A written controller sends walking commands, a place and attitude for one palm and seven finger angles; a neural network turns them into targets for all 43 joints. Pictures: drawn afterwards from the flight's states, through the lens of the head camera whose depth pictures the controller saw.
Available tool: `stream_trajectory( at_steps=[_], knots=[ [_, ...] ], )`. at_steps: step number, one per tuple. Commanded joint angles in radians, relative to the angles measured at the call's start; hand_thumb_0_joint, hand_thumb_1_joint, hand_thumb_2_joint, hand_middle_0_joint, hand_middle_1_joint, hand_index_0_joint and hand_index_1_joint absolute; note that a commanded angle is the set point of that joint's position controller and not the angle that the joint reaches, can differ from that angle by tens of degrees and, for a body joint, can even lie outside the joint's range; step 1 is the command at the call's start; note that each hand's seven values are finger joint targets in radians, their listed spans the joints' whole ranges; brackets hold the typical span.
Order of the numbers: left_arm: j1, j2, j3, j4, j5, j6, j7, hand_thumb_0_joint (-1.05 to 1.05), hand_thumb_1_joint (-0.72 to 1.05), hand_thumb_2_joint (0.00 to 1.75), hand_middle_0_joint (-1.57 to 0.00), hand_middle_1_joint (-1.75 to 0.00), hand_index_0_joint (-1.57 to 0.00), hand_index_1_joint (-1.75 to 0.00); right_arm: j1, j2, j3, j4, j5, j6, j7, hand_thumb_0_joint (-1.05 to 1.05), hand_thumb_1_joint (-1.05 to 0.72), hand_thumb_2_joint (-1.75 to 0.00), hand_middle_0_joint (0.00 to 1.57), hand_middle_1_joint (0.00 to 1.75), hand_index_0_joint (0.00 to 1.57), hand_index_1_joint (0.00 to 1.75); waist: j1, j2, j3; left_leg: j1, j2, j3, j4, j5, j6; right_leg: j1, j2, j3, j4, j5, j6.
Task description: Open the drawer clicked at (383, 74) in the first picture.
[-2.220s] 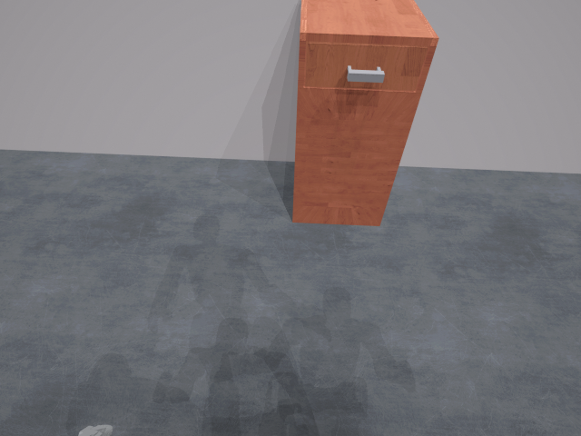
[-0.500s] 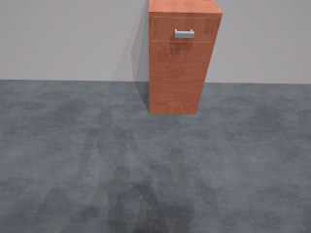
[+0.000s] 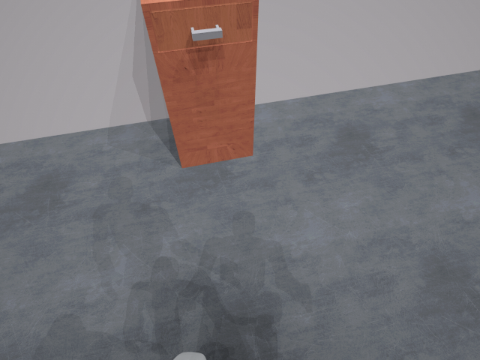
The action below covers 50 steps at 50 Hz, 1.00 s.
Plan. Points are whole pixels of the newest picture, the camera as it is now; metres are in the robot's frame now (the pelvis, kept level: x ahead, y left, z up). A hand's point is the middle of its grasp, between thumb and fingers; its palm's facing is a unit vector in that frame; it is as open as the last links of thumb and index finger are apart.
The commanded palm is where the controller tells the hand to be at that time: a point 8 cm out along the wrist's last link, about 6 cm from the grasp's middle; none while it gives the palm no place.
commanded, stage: walk to a spot facing it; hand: left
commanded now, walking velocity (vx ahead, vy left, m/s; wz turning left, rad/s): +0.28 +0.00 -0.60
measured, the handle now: (206, 31) +1.16 +0.24 -0.02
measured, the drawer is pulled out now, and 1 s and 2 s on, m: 0.00 0.00 0.00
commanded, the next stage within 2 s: turn to face it in 1.26 s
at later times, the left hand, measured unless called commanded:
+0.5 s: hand (182, 292) +0.27 +0.16 -0.17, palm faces -0.35 -0.92 -0.18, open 7.4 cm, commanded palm none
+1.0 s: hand (231, 237) +0.42 +0.07 -0.19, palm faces -0.40 -0.90 -0.18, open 7.3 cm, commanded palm none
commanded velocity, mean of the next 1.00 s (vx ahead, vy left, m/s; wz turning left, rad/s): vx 0.34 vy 0.00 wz -0.42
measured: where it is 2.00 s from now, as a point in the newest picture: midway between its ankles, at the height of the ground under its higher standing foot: (313, 287)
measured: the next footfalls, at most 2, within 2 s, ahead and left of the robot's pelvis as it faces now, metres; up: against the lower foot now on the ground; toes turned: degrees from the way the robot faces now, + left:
left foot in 0.16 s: +0.03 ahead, +0.15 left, +0.00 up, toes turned -5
right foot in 0.60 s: +0.23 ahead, -0.19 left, +0.00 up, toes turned -29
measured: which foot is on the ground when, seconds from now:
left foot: up 0.00-0.14, down 0.16-0.58, up 0.60-0.98, down 1.00-1.00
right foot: down 0.00-0.14, up 0.16-0.58, down 0.60-1.00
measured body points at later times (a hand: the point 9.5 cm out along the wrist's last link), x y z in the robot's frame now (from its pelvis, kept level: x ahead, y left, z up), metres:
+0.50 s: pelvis +0.09 +0.00 -0.01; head +0.13 +0.01 +0.44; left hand +0.28 +0.21 -0.15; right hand -0.05 -0.21 -0.14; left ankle -0.01 +0.16 -0.74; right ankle +0.16 -0.17 -0.69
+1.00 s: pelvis +0.29 -0.09 -0.01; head +0.30 -0.06 +0.44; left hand +0.44 +0.12 -0.17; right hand +0.26 -0.34 -0.14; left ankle +0.41 -0.03 -0.74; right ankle +0.19 -0.17 -0.74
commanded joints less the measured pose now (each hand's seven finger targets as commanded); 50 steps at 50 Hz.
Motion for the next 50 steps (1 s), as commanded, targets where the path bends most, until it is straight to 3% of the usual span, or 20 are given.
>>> stream_trajectory(
  at_steps=[1,4,6,7,8,9,13,19,24,26,28,29,30,31,34,37,45,48,49,50],
  knots=[
    [0.037,0.231,0.066,-0.065,0.004,-0.024,0.006,0.0,0.9,0.9,-0.2,-0.3,-0.2,-0.3,-0.042,-0.089,-0.018,-0.106,0.002,-0.049,0.005,0.0,-0.9,-0.9,0.2,0.3,0.2,0.3,0.015,-0.133,-0.074,-0.039,-0.01,0.008,-0.151,-0.047,0.009,0.113,-0.252,0.402,-0.242,-0.342,-0.128],
    [-0.016,0.233,0.068,-0.079,0.006,-0.022,0.002,0.0,0.9,0.9,-0.2,-0.3,-0.2,-0.3,0.037,-0.081,-0.018,-0.098,0.011,-0.065,0.003,0.0,-0.9,-0.9,0.2,0.3,0.2,0.3,-0.021,-0.141,-0.056,0.168,-0.044,0.02,-0.365,-0.042,0.035,-0.045,-0.214,0.401,-0.221,-0.348,-0.105],
    [-0.086,0.198,0.061,-0.107,-0.003,-0.018,-0.005,0.0,0.9,0.9,-0.2,-0.3,-0.2,-0.3,0.207,-0.117,-0.024,-0.052,0.013,-0.081,-0.015,0.0,-0.9,-0.9,0.2,0.3,0.2,0.3,-0.109,-0.053,-0.095,0.525,0.006,-0.012,-0.6,0.015,0.064,-0.287,-0.107,0.293,-0.066,-0.396,-0.022],
    [-0.094,0.128,0.049,-0.132,-0.011,-0.017,-0.018,0.0,0.9,0.9,-0.2,-0.3,-0.2,-0.3,0.258,-0.214,-0.043,-0.042,-0.002,-0.085,-0.024,0.0,-0.9,-0.9,0.2,0.3,0.2,0.3,-0.135,0.235,-0.074,0.633,0.254,-0.319,-0.757,-0.263,0.132,-0.504,0.016,0.126,0.197,-0.437,0.034],
    [-0.149,0.129,0.058,-0.174,-0.006,-0.028,-0.026,0.0,0.9,0.9,-0.2,-0.3,-0.2,-0.3,0.251,-0.275,-0.049,-0.059,-0.002,-0.087,-0.027,0.0,-0.9,-0.9,0.2,0.3,0.2,0.3,-0.131,0.281,0.018,0.509,0.472,-0.502,-0.842,-0.37,0.212,-0.569,-0.033,-0.025,0.422,-0.365,0.075],
    [-0.183,0.158,0.065,-0.187,0.003,-0.033,-0.04,0.0,0.9,0.9,-0.2,-0.3,-0.2,-0.3,0.201,-0.253,-0.04,-0.082,-0.003,-0.091,-0.02,0.0,-0.9,-0.9,0.2,0.3,0.2,0.3,-0.111,0.167,0.044,0.384,0.482,-0.538,-0.849,-0.376,0.251,-0.535,-0.097,-0.009,0.522,-0.297,0.082],
    [-0.104,0.116,0.06,-0.11,0.016,-0.012,-0.064,0.0,0.9,0.9,-0.2,-0.3,-0.2,-0.3,0.147,-0.132,-0.002,-0.067,-0.005,-0.115,-0.019,0.0,-0.9,-0.9,0.2,0.3,0.2,0.3,-0.038,0.146,0.085,0.289,0.25,-0.103,-0.794,-0.01,0.154,-0.459,-0.123,-0.076,0.723,-0.066,0.107],
    [-0.25,0.07,0.027,-0.139,0.013,-0.01,-0.069,0.0,0.9,0.9,-0.2,-0.3,-0.2,-0.3,0.329,-0.109,0.004,0.012,-0.005,-0.131,-0.023,0.0,-0.9,-0.9,0.2,0.3,0.2,0.3,-0.092,0.159,0.107,0.469,0.266,0.04,-0.719,0.441,0.172,-0.547,-0.167,-0.161,0.595,-0.027,0.114],
    [-0.349,0.062,0.013,-0.149,0.005,-0.02,-0.07,0.0,0.9,0.9,-0.2,-0.3,-0.2,-0.3,0.361,-0.132,-0.005,0.057,-0.015,-0.125,-0.015,0.0,-0.9,-0.9,0.2,0.3,0.2,0.3,-0.111,0.172,0.118,0.432,0.289,0.164,-0.659,0.65,0.155,-0.314,-0.132,-0.246,0.282,-0.056,0.061],
    [-0.261,0.078,0.02,-0.12,0.005,-0.028,-0.064,0.0,0.9,0.9,-0.2,-0.3,-0.2,-0.3,0.34,-0.156,-0.012,0.063,-0.011,-0.123,-0.015,0.0,-0.9,-0.9,0.2,0.3,0.2,0.3,-0.06,0.175,0.061,0.44,0.29,0.22,-0.526,0.93,0.142,-0.161,-0.082,-0.28,0.229,-0.094,0.022],
    [0.029,0.155,0.047,-0.03,0.011,-0.055,-0.05,0.0,0.9,0.9,-0.2,-0.3,-0.2,-0.3,0.308,-0.174,-0.014,0.051,0.002,-0.119,-0.008,0.0,-0.9,-0.9,0.2,0.3,0.2,0.3,0.079,0.122,-0.128,0.3,0.243,0.271,-0.134,0.921,0.072,0.296,-0.047,-0.289,0.088,0.0,-0.016],
    [0.15,0.28,0.072,0.004,0.011,-0.068,-0.031,0.0,0.9,0.9,-0.2,-0.3,-0.2,-0.3,0.349,-0.106,-0.001,0.035,0.02,-0.117,0.008,0.0,-0.9,-0.9,0.2,0.3,0.2,0.3,0.113,-0.082,-0.274,-0.028,0.161,0.259,0.189,0.328,0.033,0.636,-0.309,0.034,0.05,-0.003,-0.099],
    [0.225,0.369,0.089,0.024,-0.011,-0.067,-0.018,0.0,0.9,0.9,-0.2,-0.3,-0.2,-0.3,0.302,-0.049,0.006,-0.017,0.027,-0.122,-0.003,0.0,-0.9,-0.9,0.2,0.3,0.2,0.3,0.111,-0.198,-0.376,-0.242,0.046,0.151,0.522,-0.221,0.01,0.718,-0.569,0.486,-0.052,0.188,-0.21],
    [0.179,0.364,0.09,0.008,-0.019,-0.059,-0.008,0.0,0.9,0.9,-0.2,-0.3,-0.2,-0.3,0.212,-0.085,0.001,-0.032,0.025,-0.125,-0.006,0.0,-0.9,-0.9,0.2,0.3,0.2,0.3,0.117,-0.114,-0.33,-0.257,0.097,0.033,0.542,-0.137,0.034,0.583,-0.534,0.43,-0.109,0.076,-0.223],
    [-0.069,0.215,0.046,-0.034,-0.009,-0.065,0.008,0.0,0.9,0.9,-0.2,-0.3,-0.2,-0.3,0.195,-0.059,-0.005,0.003,-0.005,-0.095,0.002,0.0,-0.9,-0.9,0.2,0.3,0.2,0.3,-0.025,-0.006,-0.051,-0.165,0.173,0.012,0.397,0.024,0.027,0.098,-0.412,0.195,-0.197,-0.095,-0.149],
    [-0.122,0.168,0.034,-0.029,0.003,-0.076,0.008,0.0,0.9,0.9,-0.2,-0.3,-0.2,-0.3,0.298,-0.018,-0.001,0.043,-0.013,-0.063,0.01,0.0,-0.9,-0.9,0.2,0.3,0.2,0.3,-0.098,-0.075,-0.039,-0.061,0.154,0.061,0.216,0.083,0.007,-0.065,-0.319,0.034,-0.236,-0.104,-0.106],
    [-0.02,0.168,0.039,0.021,0.003,-0.084,0.0,0.0,0.9,0.9,-0.2,-0.3,-0.2,-0.3,0.11,-0.005,-0.006,-0.028,-0.008,-0.097,0.035,0.0,-0.9,-0.9,0.2,0.3,0.2,0.3,-0.037,-0.093,0.023,0.008,0.083,0.105,-0.232,0.143,0.019,0.01,-0.302,0.087,-0.223,-0.187,-0.113],
    [-0.015,0.156,0.038,0.026,-0.005,-0.079,0.002,0.0,0.9,0.9,-0.2,-0.3,-0.2,-0.3,0.149,-0.03,-0.012,-0.008,-0.007,-0.111,0.029,0.0,-0.9,-0.9,0.2,0.3,0.2,0.3,-0.072,-0.041,0.032,0.203,0.052,0.125,-0.398,0.174,0.025,-0.041,-0.261,0.07,-0.133,-0.176,-0.08],
    [-0.017,0.134,0.035,0.02,-0.005,-0.076,-0.001,0.0,0.9,0.9,-0.2,-0.3,-0.2,-0.3,0.235,-0.062,-0.023,0.016,-0.008,-0.117,0.02,0.0,-0.9,-0.9,0.2,0.3,0.2,0.3,-0.109,0.043,0.006,0.355,0.078,0.074,-0.466,0.109,0.043,-0.122,-0.205,0.033,0.019,-0.144,-0.053],
    [-0.01,0.071,0.026,0.002,-0.011,-0.077,-0.008,0.0,0.9,0.9,-0.2,-0.3,-0.2,-0.3,0.361,-0.157,-0.042,0.046,-0.024,-0.124,0.012,0.0,-0.9,-0.9,0.2,0.3,0.2,0.3,-0.156,0.245,-0.04,0.503,0.282,-0.205,-0.605,-0.023,0.115,-0.271,-0.086,-0.085,0.327,-0.202,-0.002]
  ],
)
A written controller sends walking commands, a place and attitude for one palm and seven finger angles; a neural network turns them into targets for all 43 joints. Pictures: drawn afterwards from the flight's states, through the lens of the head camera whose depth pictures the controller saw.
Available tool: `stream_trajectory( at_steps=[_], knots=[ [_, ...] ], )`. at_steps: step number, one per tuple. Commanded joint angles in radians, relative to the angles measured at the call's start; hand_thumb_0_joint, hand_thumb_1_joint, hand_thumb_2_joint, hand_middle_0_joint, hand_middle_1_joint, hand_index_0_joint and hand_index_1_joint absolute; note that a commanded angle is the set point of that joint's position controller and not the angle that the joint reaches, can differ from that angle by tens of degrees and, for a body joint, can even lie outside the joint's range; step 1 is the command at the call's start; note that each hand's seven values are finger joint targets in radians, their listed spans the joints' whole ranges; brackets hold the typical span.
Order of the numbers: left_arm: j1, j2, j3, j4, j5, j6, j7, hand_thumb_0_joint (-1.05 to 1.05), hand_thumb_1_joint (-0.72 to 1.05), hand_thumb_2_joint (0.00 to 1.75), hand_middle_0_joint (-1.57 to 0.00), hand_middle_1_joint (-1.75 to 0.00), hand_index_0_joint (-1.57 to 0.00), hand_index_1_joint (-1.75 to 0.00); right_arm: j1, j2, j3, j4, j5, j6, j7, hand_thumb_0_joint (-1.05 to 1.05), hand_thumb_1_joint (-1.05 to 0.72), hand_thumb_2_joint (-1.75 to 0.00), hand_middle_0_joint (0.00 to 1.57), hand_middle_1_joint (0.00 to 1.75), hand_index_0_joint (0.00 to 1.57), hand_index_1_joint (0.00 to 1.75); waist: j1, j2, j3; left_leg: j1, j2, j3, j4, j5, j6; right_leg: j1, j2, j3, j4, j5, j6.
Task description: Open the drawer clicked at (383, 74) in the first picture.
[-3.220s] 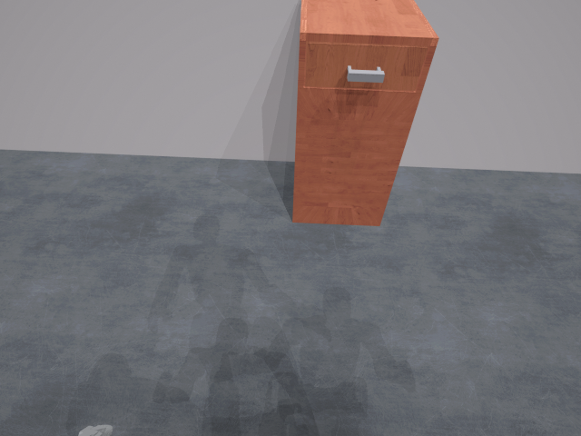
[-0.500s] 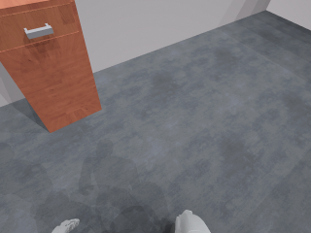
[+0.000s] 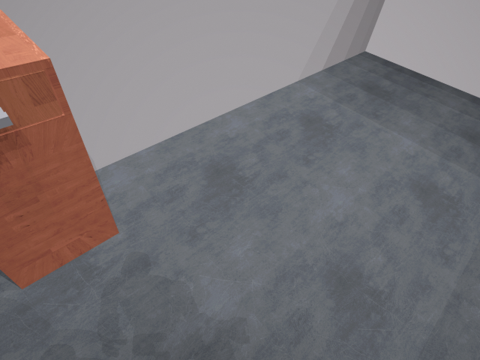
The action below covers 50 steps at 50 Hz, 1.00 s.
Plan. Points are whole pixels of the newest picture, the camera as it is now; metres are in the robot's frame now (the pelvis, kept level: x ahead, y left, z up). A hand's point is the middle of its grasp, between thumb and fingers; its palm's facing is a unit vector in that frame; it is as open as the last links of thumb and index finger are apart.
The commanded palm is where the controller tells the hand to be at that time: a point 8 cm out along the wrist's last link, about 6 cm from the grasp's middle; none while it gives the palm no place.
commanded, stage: walk to a spot facing it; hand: left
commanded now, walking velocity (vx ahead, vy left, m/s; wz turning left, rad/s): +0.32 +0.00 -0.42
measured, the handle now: out of the picture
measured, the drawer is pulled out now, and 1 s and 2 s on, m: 0.00 0.00 0.00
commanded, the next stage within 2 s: turn to face it in 0.26 s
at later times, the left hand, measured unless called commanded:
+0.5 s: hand (190, 280) +0.33 +0.13 -0.18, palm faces -0.24 -0.95 -0.19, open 7.4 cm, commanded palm none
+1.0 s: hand (167, 273) +0.34 +0.18 -0.18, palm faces +0.11 -0.97 -0.20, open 7.4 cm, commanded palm none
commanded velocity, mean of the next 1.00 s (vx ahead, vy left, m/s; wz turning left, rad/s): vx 0.06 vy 0.00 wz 0.21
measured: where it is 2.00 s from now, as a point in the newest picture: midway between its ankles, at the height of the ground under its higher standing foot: outside the picture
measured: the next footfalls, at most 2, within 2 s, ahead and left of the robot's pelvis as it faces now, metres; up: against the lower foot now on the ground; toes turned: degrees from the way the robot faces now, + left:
right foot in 0.50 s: +0.31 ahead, -0.16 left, +0.00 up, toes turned -21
left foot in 0.90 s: +0.33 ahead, +0.08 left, +0.00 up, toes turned +11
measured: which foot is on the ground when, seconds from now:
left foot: down 0.00-0.50, up 0.52-0.88, down 0.90-1.00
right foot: down 0.00-0.02, up 0.04-0.48, down 0.50-0.90, up 0.92-1.00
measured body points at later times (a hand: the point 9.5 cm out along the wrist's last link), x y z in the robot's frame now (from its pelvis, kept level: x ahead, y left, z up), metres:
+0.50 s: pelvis +0.20 -0.03 -0.01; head +0.24 -0.04 +0.44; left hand +0.34 +0.18 -0.16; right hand +0.05 -0.21 -0.15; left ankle +0.08 +0.10 -0.72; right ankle +0.28 -0.14 -0.73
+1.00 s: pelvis +0.26 -0.02 -0.01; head +0.28 +0.02 +0.44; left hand +0.33 +0.24 -0.17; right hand +0.34 -0.28 -0.13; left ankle +0.29 +0.08 -0.73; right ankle +0.25 -0.15 -0.67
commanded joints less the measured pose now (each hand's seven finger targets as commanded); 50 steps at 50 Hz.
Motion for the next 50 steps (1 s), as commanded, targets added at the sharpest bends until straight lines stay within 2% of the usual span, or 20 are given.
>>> stream_trajectory(
  at_steps=[1,2,4,7,18,20,23,24,25,26,27,30,32,40,43,44,45,46,47,50],
  knots=[
    [-0.033,0.022,0.007,-0.103,-0.006,-0.019,-0.003,0.0,0.9,0.9,-0.2,-0.3,-0.2,-0.3,0.362,-0.272,-0.061,0.052,-0.019,-0.025,-0.025,0.0,-0.9,-0.9,0.2,0.3,0.2,0.3,-0.14,0.384,-0.005,0.501,0.392,-0.567,-0.419,-0.287,0.139,-0.558,-0.007,-0.009,0.546,-0.205,-0.019],
    [-0.07,0.063,0.02,-0.095,0.003,-0.014,0.001,0.0,0.9,0.9,-0.2,-0.3,-0.2,-0.3,0.313,-0.222,-0.047,0.055,-0.01,-0.021,-0.035,0.0,-0.9,-0.9,0.2,0.3,0.2,0.3,-0.13,0.279,0.031,0.409,0.397,-0.562,-0.45,-0.345,0.14,-0.58,-0.071,0.069,0.683,-0.131,-0.02],
    [-0.071,0.052,0.027,-0.072,0.008,-0.009,-0.019,0.0,0.9,0.9,-0.2,-0.3,-0.2,-0.3,0.181,-0.141,-0.022,0.018,-0.002,-0.031,-0.036,0.0,-0.9,-0.9,0.2,0.3,0.2,0.3,-0.061,0.093,0.125,0.263,0.328,-0.364,-0.46,-0.256,0.121,-0.573,-0.143,0.065,0.728,0.025,-0.01],
    [0.016,-0.002,0.033,-0.037,0.014,0.027,-0.022,0.0,0.9,0.9,-0.2,-0.3,-0.2,-0.3,0.141,-0.098,-0.021,0.022,0.002,-0.047,-0.045,0.0,-0.9,-0.9,0.2,0.3,0.2,0.3,-0.011,0.112,0.094,0.229,0.241,-0.083,-0.43,0.023,0.072,-0.508,-0.153,0.046,0.722,0.14,0.022],
    [-0.174,-0.052,0.022,-0.098,0.005,0.043,-0.032,0.0,0.9,0.9,-0.2,-0.3,-0.2,-0.3,0.235,-0.118,-0.028,0.085,-0.001,-0.023,-0.052,0.0,-0.9,-0.9,0.2,0.3,0.2,0.3,-0.061,0.2,0.136,0.384,0.218,0.183,-0.301,0.57,0.112,-0.499,-0.124,-0.119,0.271,0.181,0.041],
    [-0.162,-0.053,0.012,-0.088,0.008,0.028,-0.021,0.0,0.9,0.9,-0.2,-0.3,-0.2,-0.3,0.257,-0.113,-0.026,0.107,-0.003,-0.016,-0.052,0.0,-0.9,-0.9,0.2,0.3,0.2,0.3,-0.062,0.187,0.115,0.373,0.223,0.161,-0.234,0.676,0.118,-0.387,-0.091,-0.126,0.183,0.185,0.013],
    [0.078,0.003,0.011,0.001,0.014,-0.006,0.002,0.0,0.9,0.9,-0.2,-0.3,-0.2,-0.3,0.222,-0.127,-0.024,0.122,0.012,-0.011,-0.047,0.0,-0.9,-0.9,0.2,0.3,0.2,0.3,0.053,0.138,-0.06,0.338,0.176,0.151,0.041,0.681,0.065,-0.011,-0.067,-0.143,-0.028,0.363,-0.008],
    [0.169,0.084,0.022,0.039,0.015,-0.022,0.018,0.0,0.9,0.9,-0.2,-0.3,-0.2,-0.3,0.245,-0.079,-0.015,0.124,0.024,-0.01,-0.037,0.0,-0.9,-0.9,0.2,0.3,0.2,0.3,0.085,-0.004,-0.158,0.15,0.118,0.137,0.228,0.412,0.029,0.236,-0.218,-0.011,0.006,0.694,-0.04],
    [0.222,0.166,0.038,0.061,0.007,-0.033,0.027,0.0,0.9,0.9,-0.2,-0.3,-0.2,-0.3,0.294,-0.009,-0.004,0.111,0.034,-0.008,-0.04,0.0,-0.9,-0.9,0.2,0.3,0.2,0.3,0.075,-0.182,-0.258,-0.068,-0.022,0.079,0.496,-0.341,-0.005,0.435,-0.496,0.25,0.034,1.176,-0.165],
    [0.207,0.177,0.031,0.048,-0.01,-0.031,0.03,0.0,0.9,0.9,-0.2,-0.3,-0.2,-0.3,0.265,-0.025,-0.005,0.104,0.037,0.008,-0.051,0.0,-0.9,-0.9,0.2,0.3,0.2,0.3,0.074,-0.13,-0.277,-0.033,-0.017,-0.068,0.6,-0.424,0.003,0.323,-0.537,0.226,-0.031,1.205,-0.213],
    [0.124,0.17,0.03,0.022,-0.007,-0.025,0.035,0.0,0.9,0.9,-0.2,-0.3,-0.2,-0.3,0.254,-0.02,-0.006,0.097,0.033,0.02,-0.05,0.0,-0.9,-0.9,0.2,0.3,0.2,0.3,0.055,-0.22,-0.26,-0.065,-0.009,-0.113,0.661,-0.392,-0.001,0.245,-0.535,0.257,-0.088,0.996,-0.21],
    [-0.074,0.07,0.007,-0.036,-0.005,-0.002,0.055,0.0,0.9,0.9,-0.2,-0.3,-0.2,-0.3,0.181,-0.016,-0.01,0.098,0.015,0.057,-0.04,0.0,-0.9,-0.9,0.2,0.3,0.2,0.3,-0.013,-0.034,-0.019,-0.076,0.034,-0.108,0.634,-0.263,-0.012,-0.077,-0.462,0.068,-0.178,0.639,-0.145],
    [-0.131,0.061,0.002,-0.058,-0.002,0.003,0.055,0.0,0.9,0.9,-0.2,-0.3,-0.2,-0.3,0.217,0.0,-0.01,0.098,0.012,0.081,-0.032,0.0,-0.9,-0.9,0.2,0.3,0.2,0.3,-0.049,-0.073,-0.01,-0.033,0.024,-0.076,0.55,-0.225,-0.023,-0.163,-0.431,-0.029,-0.207,0.507,-0.115],
    [-0.148,0.102,0.036,-0.109,0.01,0.035,0.054,0.0,0.9,0.9,-0.2,-0.3,-0.2,-0.3,0.083,-0.038,-0.029,-0.013,0.006,0.086,-0.002,0.0,-0.9,-0.9,0.2,0.3,0.2,0.3,-0.031,-0.143,0.047,-0.022,0.021,-0.002,0.261,-0.193,-0.016,-0.182,-0.458,-0.114,-0.181,0.168,-0.088],
    [-0.141,0.116,0.044,-0.127,0.001,0.047,0.045,0.0,0.9,0.9,-0.2,-0.3,-0.2,-0.3,0.111,-0.084,-0.038,-0.034,0.0,0.076,0.001,0.0,-0.9,-0.9,0.2,0.3,0.2,0.3,-0.055,-0.054,0.009,0.084,-0.014,0.035,0.03,-0.055,-0.012,-0.166,-0.419,-0.176,-0.008,0.145,-0.039],
    [-0.127,0.087,0.041,-0.14,-0.006,0.057,0.041,0.0,0.9,0.9,-0.2,-0.3,-0.2,-0.3,0.145,-0.137,-0.05,-0.038,-0.002,0.069,0.002,0.0,-0.9,-0.9,0.2,0.3,0.2,0.3,-0.069,0.126,0.002,0.154,0.041,-0.09,-0.139,0.022,0.017,-0.242,-0.355,-0.198,0.161,0.05,0.008],
    [-0.123,0.027,0.034,-0.182,-0.014,0.064,0.031,0.0,0.9,0.9,-0.2,-0.3,-0.2,-0.3,0.178,-0.251,-0.075,-0.058,-0.008,0.061,-0.005,0.0,-0.9,-0.9,0.2,0.3,0.2,0.3,-0.088,0.433,0.033,0.194,0.28,-0.474,-0.303,0.239,0.138,-0.462,-0.203,-0.22,0.409,-0.269,0.099],
    [-0.202,0.045,0.026,-0.218,0.0,0.065,0.029,0.0,0.9,0.9,-0.2,-0.3,-0.2,-0.3,0.201,-0.295,-0.081,-0.054,-0.011,0.06,-0.015,0.0,-0.9,-0.9,0.2,0.3,0.2,0.3,-0.123,0.336,0.016,0.158,0.361,-0.606,-0.358,0.196,0.225,-0.481,-0.164,-0.088,0.623,-0.299,0.09],
    [-0.21,0.03,0.034,-0.219,0.004,0.065,0.029,0.0,0.9,0.9,-0.2,-0.3,-0.2,-0.3,0.165,-0.292,-0.08,-0.052,-0.008,0.055,-0.025,0.0,-0.9,-0.9,0.2,0.3,0.2,0.3,-0.094,0.302,-0.021,0.179,0.309,-0.574,-0.341,0.144,0.206,-0.536,-0.163,-0.006,0.707,-0.218,0.086],
    [-0.131,0.062,0.045,-0.167,0.001,0.059,0.013,0.0,0.9,0.9,-0.2,-0.3,-0.2,-0.3,0.001,-0.221,-0.052,-0.107,-0.002,0.041,-0.034,0.0,-0.9,-0.9,0.2,0.3,0.2,0.3,-0.027,0.181,-0.038,0.161,0.166,-0.339,-0.295,0.159,0.151,-0.48,-0.172,0.019,0.706,-0.011,0.099]
  ],
)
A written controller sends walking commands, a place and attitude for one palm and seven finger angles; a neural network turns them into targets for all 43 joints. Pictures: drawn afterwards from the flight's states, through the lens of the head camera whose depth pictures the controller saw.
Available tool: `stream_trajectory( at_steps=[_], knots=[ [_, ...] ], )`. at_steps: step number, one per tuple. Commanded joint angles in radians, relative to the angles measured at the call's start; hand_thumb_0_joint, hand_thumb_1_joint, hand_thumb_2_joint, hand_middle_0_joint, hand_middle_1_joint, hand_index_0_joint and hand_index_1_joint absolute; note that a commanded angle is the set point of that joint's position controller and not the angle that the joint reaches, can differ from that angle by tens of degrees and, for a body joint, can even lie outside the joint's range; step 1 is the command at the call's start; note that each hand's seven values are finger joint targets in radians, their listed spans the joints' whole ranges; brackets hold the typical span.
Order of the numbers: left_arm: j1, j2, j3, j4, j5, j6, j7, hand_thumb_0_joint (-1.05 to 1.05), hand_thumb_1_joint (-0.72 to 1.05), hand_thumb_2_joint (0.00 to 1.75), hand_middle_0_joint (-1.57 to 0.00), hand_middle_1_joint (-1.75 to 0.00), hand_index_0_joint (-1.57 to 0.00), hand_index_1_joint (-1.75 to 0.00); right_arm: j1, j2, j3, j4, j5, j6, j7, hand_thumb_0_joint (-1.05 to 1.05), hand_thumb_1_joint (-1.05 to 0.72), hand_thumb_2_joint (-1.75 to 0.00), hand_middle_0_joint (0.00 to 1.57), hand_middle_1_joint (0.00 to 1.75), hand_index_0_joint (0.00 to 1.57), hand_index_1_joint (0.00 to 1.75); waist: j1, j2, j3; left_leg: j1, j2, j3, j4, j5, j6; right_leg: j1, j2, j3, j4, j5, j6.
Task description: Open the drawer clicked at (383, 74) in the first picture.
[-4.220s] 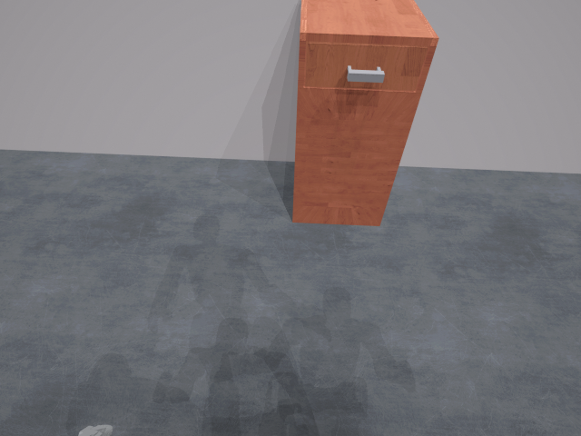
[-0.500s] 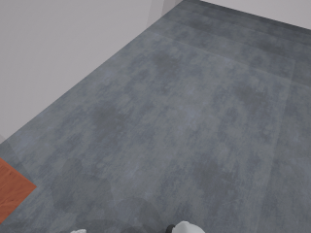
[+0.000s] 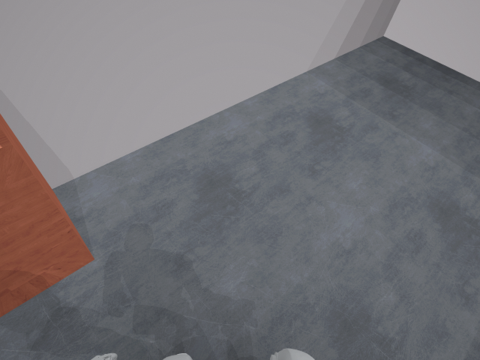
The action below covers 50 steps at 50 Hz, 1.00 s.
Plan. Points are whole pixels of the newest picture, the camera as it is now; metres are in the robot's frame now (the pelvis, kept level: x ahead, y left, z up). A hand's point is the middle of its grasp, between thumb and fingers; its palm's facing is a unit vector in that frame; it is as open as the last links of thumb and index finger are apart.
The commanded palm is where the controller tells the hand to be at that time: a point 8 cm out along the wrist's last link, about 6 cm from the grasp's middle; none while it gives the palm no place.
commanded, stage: turn to face it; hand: left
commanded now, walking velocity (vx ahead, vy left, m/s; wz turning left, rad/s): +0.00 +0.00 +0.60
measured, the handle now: out of the picture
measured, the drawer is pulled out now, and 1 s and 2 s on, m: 0.00 0.00 0.00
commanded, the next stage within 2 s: take the last steps up to it in 1.20 s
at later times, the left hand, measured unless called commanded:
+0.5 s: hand out of the picture +0.02 +0.15 -0.13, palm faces +0.33 -0.90 -0.28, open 7.4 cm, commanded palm none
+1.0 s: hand out of the picture -0.09 +0.20 -0.15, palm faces +0.58 -0.77 -0.26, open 7.4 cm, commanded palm none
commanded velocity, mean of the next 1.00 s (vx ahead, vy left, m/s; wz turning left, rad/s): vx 0.00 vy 0.00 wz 0.52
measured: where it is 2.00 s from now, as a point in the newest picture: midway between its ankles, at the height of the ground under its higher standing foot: outside the picture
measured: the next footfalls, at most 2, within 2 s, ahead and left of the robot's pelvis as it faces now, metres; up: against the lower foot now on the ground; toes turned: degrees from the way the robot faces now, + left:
right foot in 0.32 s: +0.06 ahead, -0.16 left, +0.00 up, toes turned +9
left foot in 0.76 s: -0.05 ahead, +0.08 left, +0.00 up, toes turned +35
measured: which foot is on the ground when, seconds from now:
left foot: down 0.00-0.32, up 0.34-0.74, down 0.76-1.00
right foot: up 0.00-0.30, down 0.32-0.76, up 0.78-1.00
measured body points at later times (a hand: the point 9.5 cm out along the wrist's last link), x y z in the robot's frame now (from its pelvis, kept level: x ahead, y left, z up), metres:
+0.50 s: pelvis +0.00 -0.06 +0.02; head +0.03 -0.08 +0.47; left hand +0.00 +0.19 -0.11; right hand +0.16 -0.30 -0.13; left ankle -0.04 +0.07 -0.63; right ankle +0.02 -0.17 -0.72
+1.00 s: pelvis -0.02 -0.02 +0.02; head +0.00 +0.02 +0.47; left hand -0.12 +0.24 -0.13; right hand +0.20 -0.17 -0.11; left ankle -0.08 +0.05 -0.72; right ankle +0.05 -0.16 -0.65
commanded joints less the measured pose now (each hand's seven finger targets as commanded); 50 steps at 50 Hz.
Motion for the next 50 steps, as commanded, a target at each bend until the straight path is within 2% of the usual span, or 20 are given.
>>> stream_trajectory(
  at_steps=[1,5,9,12,14,15,16,17,18,20,21,26,33,36,37,38,39,41,44,50],
  knots=[
    [0.025,0.058,0.016,-0.085,-0.005,-0.033,-0.013,0.0,0.9,0.9,-0.2,-0.3,-0.2,-0.3,-0.006,-0.177,-0.027,-0.07,0.004,-0.025,-0.017,0.0,-0.9,-0.9,0.2,0.3,0.2,0.3,0.021,0.197,-0.117,0.195,0.199,-0.301,-0.387,0.291,0.089,-0.118,-0.008,0.123,0.108,0.121,0.024],
    [0.009,0.063,0.009,-0.094,-0.012,-0.029,-0.007,0.0,0.9,0.9,-0.2,-0.3,-0.2,-0.3,0.036,-0.195,-0.037,-0.056,0.006,-0.018,-0.014,0.0,-0.9,-0.9,0.2,0.3,0.2,0.3,-0.006,0.16,-0.131,0.275,0.195,-0.328,-0.372,0.399,0.124,-0.078,0.015,0.125,-0.044,0.077,0.034],
    [-0.01,0.06,0.001,-0.115,-0.017,-0.033,-0.001,0.0,0.9,0.9,-0.2,-0.3,-0.2,-0.3,0.038,-0.22,-0.05,-0.049,0.004,-0.003,-0.007,0.0,-0.9,-0.9,0.2,0.3,0.2,0.3,-0.02,0.185,-0.136,0.298,0.193,-0.38,-0.345,0.422,0.137,-0.022,0.045,0.12,-0.204,0.021,0.032],
    [0.046,0.063,-0.002,-0.112,-0.025,-0.036,0.004,0.0,0.9,0.9,-0.2,-0.3,-0.2,-0.3,-0.014,-0.231,-0.056,-0.066,0.003,0.01,-0.001,0.0,-0.9,-0.9,0.2,0.3,0.2,0.3,0.002,0.224,-0.125,0.186,0.163,-0.415,-0.328,0.393,0.119,0.128,0.076,0.106,-0.361,0.043,0.017],
    [0.135,0.085,0.001,-0.097,-0.025,-0.046,0.007,0.0,0.9,0.9,-0.2,-0.3,-0.2,-0.3,-0.066,-0.225,-0.06,-0.082,0.01,0.015,0.004,0.0,-0.9,-0.9,0.2,0.3,0.2,0.3,0.048,0.193,-0.142,0.108,0.112,-0.397,-0.262,0.348,0.074,0.281,0.085,0.092,-0.58,0.19,0.01],
    [0.18,0.124,0.011,-0.091,-0.017,-0.054,0.012,0.0,0.9,0.9,-0.2,-0.3,-0.2,-0.3,-0.074,-0.188,-0.057,-0.095,0.018,0.018,0.009,0.0,-0.9,-0.9,0.2,0.3,0.2,0.3,0.07,0.094,-0.141,-0.021,0.048,-0.35,-0.169,0.195,0.018,0.41,0.005,0.153,-0.737,0.225,-0.013],
    [0.188,0.231,0.03,-0.101,0.003,-0.063,0.021,0.0,0.9,0.9,-0.2,-0.3,-0.2,-0.3,-0.062,-0.105,-0.044,-0.122,0.024,0.02,0.015,0.0,-0.9,-0.9,0.2,0.3,0.2,0.3,0.075,-0.225,-0.116,-0.24,-0.112,-0.16,0.078,-0.12,-0.078,0.494,-0.289,0.471,-0.859,0.193,-0.117],
    [0.139,0.259,0.02,-0.127,-0.002,-0.054,0.019,0.0,0.9,0.9,-0.2,-0.3,-0.2,-0.3,-0.08,-0.132,-0.048,-0.136,0.008,0.021,0.015,0.0,-0.9,-0.9,0.2,0.3,0.2,0.3,0.069,-0.228,-0.084,-0.231,-0.098,-0.159,0.291,-0.262,-0.079,0.338,-0.403,0.488,-0.859,0.237,-0.192],
    [0.093,0.217,0.023,-0.135,-0.005,-0.061,0.023,0.0,0.9,0.9,-0.2,-0.3,-0.2,-0.3,-0.102,-0.145,-0.055,-0.123,0.003,0.034,0.018,0.0,-0.9,-0.9,0.2,0.3,0.2,0.3,0.054,-0.247,-0.043,-0.217,-0.068,-0.191,0.41,-0.223,-0.073,0.242,-0.356,0.467,-0.866,0.215,-0.189],
    [-0.001,0.153,-0.003,-0.151,-0.004,-0.062,0.019,0.0,0.9,0.9,-0.2,-0.3,-0.2,-0.3,-0.066,-0.135,-0.053,-0.075,0.003,0.043,0.03,0.0,-0.9,-0.9,0.2,0.3,0.2,0.3,-0.004,-0.116,0.033,-0.21,-0.032,-0.157,0.533,-0.085,-0.09,0.201,-0.246,0.261,-0.812,0.307,-0.151],
    [0.0,0.131,-0.009,-0.152,-0.002,-0.068,0.017,0.0,0.9,0.9,-0.2,-0.3,-0.2,-0.3,-0.051,-0.127,-0.048,-0.064,0.003,0.043,0.034,0.0,-0.9,-0.9,0.2,0.3,0.2,0.3,-0.007,-0.119,0.031,-0.206,-0.03,-0.132,0.54,-0.048,-0.103,0.219,-0.213,0.195,-0.787,0.387,-0.141],
    [0.117,0.159,-0.004,-0.113,0.002,-0.067,0.018,0.0,0.9,0.9,-0.2,-0.3,-0.2,-0.3,-0.133,-0.111,-0.033,-0.078,0.009,0.047,0.036,0.0,-0.9,-0.9,0.2,0.3,0.2,0.3,0.054,-0.117,-0.013,-0.17,-0.022,-0.067,0.369,-0.089,-0.128,0.361,-0.238,0.113,-0.747,0.547,-0.166],
    [0.157,0.208,0.014,-0.082,0.008,-0.055,0.011,0.0,0.9,0.9,-0.2,-0.3,-0.2,-0.3,-0.185,-0.1,-0.011,-0.1,0.019,0.03,0.033,0.0,-0.9,-0.9,0.2,0.3,0.2,0.3,0.088,-0.165,-0.071,-0.028,-0.029,0.007,0.07,-0.146,-0.1,0.41,-0.286,0.063,-0.672,0.668,-0.179],
    [0.137,0.207,0.022,-0.072,-0.004,-0.048,0.007,0.0,0.9,0.9,-0.2,-0.3,-0.2,-0.3,-0.085,-0.128,-0.015,-0.081,0.016,0.012,0.028,0.0,-0.9,-0.9,0.2,0.3,0.2,0.3,0.034,-0.116,-0.136,0.178,-0.038,0.027,-0.246,0.057,-0.077,0.373,-0.249,-0.026,-0.503,0.671,-0.1],
    [0.139,0.181,0.018,-0.085,-0.013,-0.045,0.001,0.0,0.9,0.9,-0.2,-0.3,-0.2,-0.3,-0.02,-0.202,-0.034,-0.067,0.011,0.001,0.025,0.0,-0.9,-0.9,0.2,0.3,0.2,0.3,-0.004,0.034,-0.187,0.387,0.057,-0.092,-0.324,0.275,-0.031,0.207,-0.2,-0.063,-0.329,0.538,-0.041],
    [0.115,0.108,-0.001,-0.134,-0.018,-0.045,-0.009,0.0,0.9,0.9,-0.2,-0.3,-0.2,-0.3,0.042,-0.317,-0.062,-0.063,0.008,-0.004,0.018,0.0,-0.9,-0.9,0.2,0.3,0.2,0.3,-0.039,0.352,-0.2,0.549,0.335,-0.441,-0.316,0.72,0.114,-0.11,-0.059,-0.072,-0.116,-0.082,0.039],
    [0.018,0.11,-0.015,-0.158,-0.004,-0.031,0.003,0.0,0.9,0.9,-0.2,-0.3,-0.2,-0.3,0.114,-0.33,-0.062,-0.028,0.017,0.003,0.008,0.0,-0.9,-0.9,0.2,0.3,0.2,0.3,-0.075,0.303,-0.187,0.486,0.374,-0.43,-0.31,0.826,0.179,-0.125,-0.043,0.043,-0.002,-0.191,0.032],
    [-0.001,0.107,-0.005,-0.129,-0.014,-0.03,0.006,0.0,0.9,0.9,-0.2,-0.3,-0.2,-0.3,0.034,-0.27,-0.046,-0.036,0.011,0.0,-0.014,0.0,-0.9,-0.9,0.2,0.3,0.2,0.3,-0.04,0.297,-0.129,0.401,0.29,-0.354,-0.298,0.789,0.169,-0.14,-0.04,0.114,0.086,-0.084,0.032],
    [0.058,0.107,-0.003,-0.08,-0.013,-0.028,-0.007,0.0,0.9,0.9,-0.2,-0.3,-0.2,-0.3,-0.067,-0.208,-0.02,-0.063,0.012,-0.009,-0.014,0.0,-0.9,-0.9,0.2,0.3,0.2,0.3,0.021,0.204,-0.094,0.309,0.188,-0.246,-0.326,0.694,0.113,-0.057,-0.023,0.112,0.055,0.055,0.037],
    [0.023,0.089,-0.012,-0.088,-0.013,-0.021,-0.001,0.0,0.9,0.9,-0.2,-0.3,-0.2,-0.3,-0.018,-0.199,-0.022,-0.038,0.009,-0.007,-0.014,0.0,-0.9,-0.9,0.2,0.3,0.2,0.3,0.003,0.164,-0.079,0.313,0.187,-0.302,-0.358,0.589,0.137,-0.011,0.011,0.114,-0.107,0.053,0.038]
  ],
)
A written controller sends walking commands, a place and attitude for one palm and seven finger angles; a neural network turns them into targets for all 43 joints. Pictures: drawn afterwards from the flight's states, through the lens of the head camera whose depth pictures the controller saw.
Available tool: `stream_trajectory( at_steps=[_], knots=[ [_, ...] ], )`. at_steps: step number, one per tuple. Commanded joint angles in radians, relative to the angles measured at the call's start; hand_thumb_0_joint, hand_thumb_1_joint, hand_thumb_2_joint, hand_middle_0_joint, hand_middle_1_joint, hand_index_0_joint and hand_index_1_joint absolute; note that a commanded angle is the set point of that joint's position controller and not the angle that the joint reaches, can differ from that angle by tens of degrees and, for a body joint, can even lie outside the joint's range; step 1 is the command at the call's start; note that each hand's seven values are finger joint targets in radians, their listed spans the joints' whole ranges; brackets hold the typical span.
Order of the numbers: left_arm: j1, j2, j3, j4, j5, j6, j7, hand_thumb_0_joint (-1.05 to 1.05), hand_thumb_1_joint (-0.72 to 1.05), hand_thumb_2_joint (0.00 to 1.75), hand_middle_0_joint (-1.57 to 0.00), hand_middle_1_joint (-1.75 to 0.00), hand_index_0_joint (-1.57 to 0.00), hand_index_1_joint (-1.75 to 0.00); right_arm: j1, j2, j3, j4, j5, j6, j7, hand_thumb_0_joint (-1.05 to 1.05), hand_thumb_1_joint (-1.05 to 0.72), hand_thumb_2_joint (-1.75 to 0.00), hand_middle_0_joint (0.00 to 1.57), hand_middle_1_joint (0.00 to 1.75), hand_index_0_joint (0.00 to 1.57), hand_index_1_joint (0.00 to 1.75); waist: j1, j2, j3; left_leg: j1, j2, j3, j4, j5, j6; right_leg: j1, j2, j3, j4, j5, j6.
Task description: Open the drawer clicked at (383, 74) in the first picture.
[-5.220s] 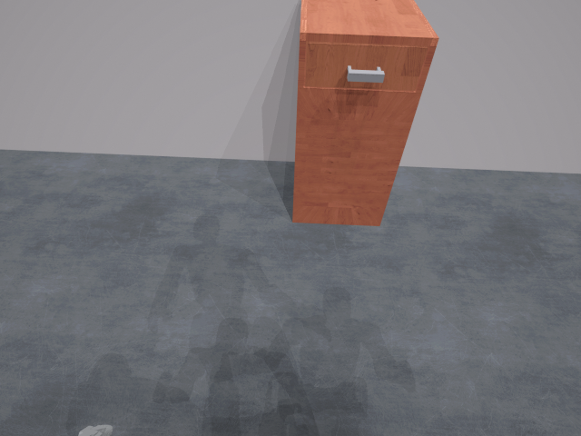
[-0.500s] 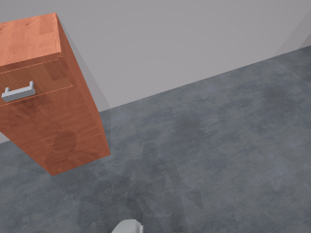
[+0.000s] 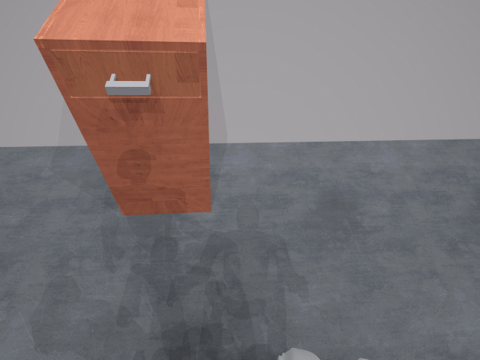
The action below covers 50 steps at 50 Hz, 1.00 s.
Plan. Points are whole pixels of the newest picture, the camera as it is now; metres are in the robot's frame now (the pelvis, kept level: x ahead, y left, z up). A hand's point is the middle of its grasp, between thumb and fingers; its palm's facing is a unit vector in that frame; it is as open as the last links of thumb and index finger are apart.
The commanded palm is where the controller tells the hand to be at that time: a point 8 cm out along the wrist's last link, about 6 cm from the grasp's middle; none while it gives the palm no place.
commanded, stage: turn to face it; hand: left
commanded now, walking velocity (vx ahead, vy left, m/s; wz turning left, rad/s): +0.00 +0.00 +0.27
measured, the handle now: (129, 82) +0.75 +0.36 -0.02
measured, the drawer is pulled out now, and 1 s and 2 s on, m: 0.00 0.00 0.00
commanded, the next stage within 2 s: take the last steps up to it in 0.20 s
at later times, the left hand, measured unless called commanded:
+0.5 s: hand out of the picture +0.01 +0.16 -0.16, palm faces +0.23 -0.94 -0.24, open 7.3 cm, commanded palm none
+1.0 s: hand out of the picture +0.11 +0.25 -0.17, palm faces +0.22 -0.96 -0.16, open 7.4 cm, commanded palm none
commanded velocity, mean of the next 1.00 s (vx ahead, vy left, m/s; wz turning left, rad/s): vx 0.21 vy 0.02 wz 0.09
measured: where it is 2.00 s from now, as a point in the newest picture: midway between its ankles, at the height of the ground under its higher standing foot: (218, 337)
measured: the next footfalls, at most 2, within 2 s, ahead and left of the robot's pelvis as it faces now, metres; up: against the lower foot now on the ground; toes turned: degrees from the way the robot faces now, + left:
right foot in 0.20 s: +0.04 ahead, -0.14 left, +0.00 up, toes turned +0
left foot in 0.68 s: +0.04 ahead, +0.14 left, +0.00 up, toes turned +18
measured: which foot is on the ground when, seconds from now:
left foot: down 0.00-0.22, up 0.24-0.66, down 0.68-1.00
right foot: up 0.00-0.18, down 0.20-0.68, up 0.70-1.00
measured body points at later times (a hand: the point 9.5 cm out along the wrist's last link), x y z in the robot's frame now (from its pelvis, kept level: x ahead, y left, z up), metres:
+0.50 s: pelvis +0.00 -0.03 +0.00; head +0.01 -0.04 +0.45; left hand +0.00 +0.21 -0.14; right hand +0.07 -0.28 -0.15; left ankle -0.05 +0.12 -0.68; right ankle +0.00 -0.14 -0.74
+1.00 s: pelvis +0.10 +0.07 +0.00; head +0.11 +0.08 +0.45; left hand +0.10 +0.30 -0.16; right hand +0.09 -0.16 -0.15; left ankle +0.00 +0.13 -0.74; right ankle +0.21 -0.05 -0.68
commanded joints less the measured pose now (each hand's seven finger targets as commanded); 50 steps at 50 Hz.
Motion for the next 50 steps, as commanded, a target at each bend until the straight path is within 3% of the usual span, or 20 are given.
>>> stream_trajectory(
  at_steps=[1,6,9,10,11,12,13,15,17,21,26,29,31,32,34,35,37,40,44,50],
  knots=[
    [-0.025,0.035,0.002,-0.083,-0.002,-0.02,0.005,0.0,0.9,0.9,-0.2,-0.3,-0.2,-0.3,0.058,-0.207,-0.057,-0.038,-0.005,-0.015,-0.012,0.0,-0.9,-0.9,0.2,0.3,0.2,0.3,-0.045,0.155,-0.112,0.128,0.261,-0.229,-0.136,0.535,0.136,-0.017,0.01,0.013,-0.104,-0.014,-0.004],
    [-0.006,0.017,-0.004,-0.078,-0.009,-0.033,0.011,0.0,0.9,0.9,-0.2,-0.3,-0.2,-0.3,0.045,-0.198,-0.059,-0.027,-0.009,-0.008,-0.011,0.0,-0.9,-0.9,0.2,0.3,0.2,0.3,-0.031,0.197,-0.112,0.064,0.238,-0.277,-0.096,0.554,0.123,0.134,0.058,-0.003,-0.331,0.013,-0.027],
    [0.077,0.049,0.001,-0.048,-0.005,-0.056,0.017,0.0,0.9,0.9,-0.2,-0.3,-0.2,-0.3,0.043,-0.17,-0.056,-0.02,0.004,-0.009,-0.005,0.0,-0.9,-0.9,0.2,0.3,0.2,0.3,0.01,0.104,-0.142,-0.045,0.161,-0.24,0.013,0.373,0.037,0.362,0.027,0.014,-0.657,0.273,-0.042],
    [0.095,0.117,0.012,-0.041,0.008,-0.069,0.026,0.0,0.9,0.9,-0.2,-0.3,-0.2,-0.3,0.071,-0.106,-0.047,-0.024,0.013,-0.013,0.0,0.0,-0.9,-0.9,0.2,0.3,0.2,0.3,0.009,-0.084,-0.166,-0.201,0.063,-0.126,0.164,0.113,-0.031,0.494,-0.166,0.197,-0.707,0.396,-0.099],
    [0.104,0.177,0.02,-0.05,0.013,-0.069,0.025,0.0,0.9,0.9,-0.2,-0.3,-0.2,-0.3,0.055,-0.078,-0.043,-0.051,0.013,-0.007,0.0,0.0,-0.9,-0.9,0.2,0.3,0.2,0.3,0.02,-0.233,-0.137,-0.284,-0.033,-0.047,0.343,-0.296,-0.071,0.439,-0.36,0.342,-0.738,0.514,-0.222],
    [0.101,0.163,0.022,-0.055,0.005,-0.069,0.025,0.0,0.9,0.9,-0.2,-0.3,-0.2,-0.3,0.04,-0.115,-0.053,-0.043,0.002,0.015,-0.005,0.0,-0.9,-0.9,0.2,0.3,0.2,0.3,0.029,-0.245,-0.137,-0.258,0.002,-0.109,0.482,-0.335,-0.066,0.332,-0.36,0.349,-0.766,0.462,-0.266],
    [0.056,0.135,0.016,-0.059,0.006,-0.065,0.025,0.0,0.9,0.9,-0.2,-0.3,-0.2,-0.3,0.029,-0.115,-0.059,-0.026,0.001,0.024,-0.001,0.0,-0.9,-0.9,0.2,0.3,0.2,0.3,0.01,-0.183,-0.072,-0.274,0.006,-0.104,0.596,-0.28,-0.067,0.266,-0.312,0.314,-0.782,0.375,-0.27],
    [-0.018,0.079,0.004,-0.071,0.006,-0.064,0.025,0.0,0.9,0.9,-0.2,-0.3,-0.2,-0.3,0.073,-0.101,-0.057,0.016,-0.001,0.027,0.009,0.0,-0.9,-0.9,0.2,0.3,0.2,0.3,-0.032,-0.094,-0.033,-0.285,0.033,-0.082,0.674,-0.155,-0.08,0.243,-0.221,0.155,-0.758,0.368,-0.229],
    [0.018,0.065,0.004,-0.056,0.008,-0.076,0.022,0.0,0.9,0.9,-0.2,-0.3,-0.2,-0.3,0.092,-0.095,-0.052,0.032,-0.006,0.025,0.014,0.0,-0.9,-0.9,0.2,0.3,0.2,0.3,-0.018,-0.117,-0.043,-0.292,0.049,-0.055,0.663,-0.105,-0.096,0.273,-0.212,0.128,-0.786,0.271,-0.214],
    [0.114,0.076,0.012,-0.002,0.013,-0.091,0.015,0.0,0.9,0.9,-0.2,-0.3,-0.2,-0.3,0.031,-0.083,-0.048,0.019,-0.012,0.015,0.028,0.0,-0.9,-0.9,0.2,0.3,0.2,0.3,0.023,-0.112,-0.002,-0.333,0.083,-0.013,0.537,-0.088,-0.103,0.32,-0.242,0.148,-0.857,0.039,-0.213],
    [0.218,0.088,0.012,0.069,0.022,-0.103,0.006,0.0,0.9,0.9,-0.2,-0.3,-0.2,-0.3,-0.039,-0.056,-0.033,-0.003,-0.007,-0.01,0.038,0.0,-0.9,-0.9,0.2,0.3,0.2,0.3,0.06,-0.123,-0.017,-0.285,0.081,0.038,0.3,-0.129,-0.084,0.38,-0.258,0.148,-0.858,0.05,-0.232],
    [0.201,0.097,0.013,0.091,0.023,-0.098,0.001,0.0,0.9,0.9,-0.2,-0.3,-0.2,-0.3,0.008,-0.042,-0.023,0.008,-0.001,-0.024,0.038,0.0,-0.9,-0.9,0.2,0.3,0.2,0.3,0.034,-0.15,-0.028,-0.14,0.058,0.085,0.141,-0.128,-0.064,0.317,-0.231,0.086,-0.822,0.046,-0.216],
    [0.176,0.086,0.01,0.103,0.014,-0.09,-0.001,0.0,0.9,0.9,-0.2,-0.3,-0.2,-0.3,0.112,-0.046,-0.019,0.047,-0.003,-0.037,0.029,0.0,-0.9,-0.9,0.2,0.3,0.2,0.3,-0.019,-0.109,-0.037,0.084,0.028,0.141,-0.036,-0.012,-0.06,0.185,-0.172,0.016,-0.75,-0.008,-0.173],
    [0.168,0.059,0.002,0.104,0.01,-0.085,-0.005,0.0,0.9,0.9,-0.2,-0.3,-0.2,-0.3,0.183,-0.083,-0.027,0.078,0.0,-0.044,0.019,0.0,-0.9,-0.9,0.2,0.3,0.2,0.3,-0.053,0.005,-0.055,0.235,0.047,0.115,-0.082,-0.034,-0.057,0.08,-0.131,-0.028,-0.663,-0.041,-0.143],
    [0.112,-0.045,-0.023,0.049,0.009,-0.082,-0.014,0.0,0.9,0.9,-0.2,-0.3,-0.2,-0.3,0.383,-0.243,-0.061,0.119,-0.01,-0.049,0.001,0.0,-0.9,-0.9,0.2,0.3,0.2,0.3,-0.132,0.353,-0.046,0.331,0.401,-0.372,-0.305,-0.275,0.085,-0.198,0.038,-0.144,-0.176,-0.164,-0.077],
    [0.045,-0.032,-0.022,0.029,0.016,-0.079,-0.009,0.0,0.9,0.9,-0.2,-0.3,-0.2,-0.3,0.384,-0.234,-0.058,0.134,-0.012,-0.051,-0.01,0.0,-0.9,-0.9,0.2,0.3,0.2,0.3,-0.145,0.322,0.001,0.267,0.434,-0.422,-0.35,-0.315,0.123,-0.253,0.014,-0.054,-0.029,-0.164,-0.092],
    [0.039,-0.02,-0.013,0.059,0.014,-0.081,-0.022,0.0,0.9,0.9,-0.2,-0.3,-0.2,-0.3,0.261,-0.142,-0.027,0.111,-0.006,-0.059,-0.018,0.0,-0.9,-0.9,0.2,0.3,0.2,0.3,-0.084,0.192,0.096,0.138,0.373,-0.301,-0.355,-0.217,0.121,-0.249,-0.042,0.005,0.079,0.003,-0.106],
    [0.137,-0.047,-0.015,0.115,0.014,-0.077,-0.031,0.0,0.9,0.9,-0.2,-0.3,-0.2,-0.3,0.214,-0.09,-0.011,0.107,0.002,-0.087,-0.023,0.0,-0.9,-0.9,0.2,0.3,0.2,0.3,-0.022,0.149,0.043,0.133,0.283,-0.108,-0.337,0.102,0.095,-0.16,-0.042,-0.009,0.07,0.144,-0.083],
    [0.1,-0.051,-0.013,0.1,0.012,-0.069,-0.028,0.0,0.9,0.9,-0.2,-0.3,-0.2,-0.3,0.272,-0.072,-0.012,0.141,0.006,-0.103,-0.029,0.0,-0.9,-0.9,0.2,0.3,0.2,0.3,-0.018,0.111,0.038,0.194,0.286,-0.062,-0.326,0.338,0.12,-0.206,-0.04,-0.011,0.032,0.199,-0.062],
    [-0.069,-0.066,-0.013,0.036,0.007,-0.068,-0.033,0.0,0.9,0.9,-0.2,-0.3,-0.2,-0.3,0.34,-0.063,-0.014,0.19,-0.002,-0.105,-0.035,0.0,-0.9,-0.9,0.2,0.3,0.2,0.3,-0.044,0.13,0.093,0.222,0.294,-0.022,-0.303,0.427,0.121,-0.212,-0.034,-0.032,-0.19,0.242,-0.077]
  ],
)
